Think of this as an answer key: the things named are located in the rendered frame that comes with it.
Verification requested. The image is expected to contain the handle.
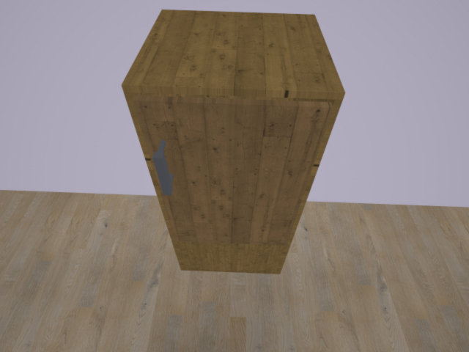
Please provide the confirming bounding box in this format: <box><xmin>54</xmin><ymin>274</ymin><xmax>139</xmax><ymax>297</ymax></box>
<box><xmin>153</xmin><ymin>140</ymin><xmax>174</xmax><ymax>195</ymax></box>

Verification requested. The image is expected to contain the cupboard door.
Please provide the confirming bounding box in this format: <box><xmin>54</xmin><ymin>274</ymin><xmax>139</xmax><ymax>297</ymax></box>
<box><xmin>133</xmin><ymin>95</ymin><xmax>333</xmax><ymax>246</ymax></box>

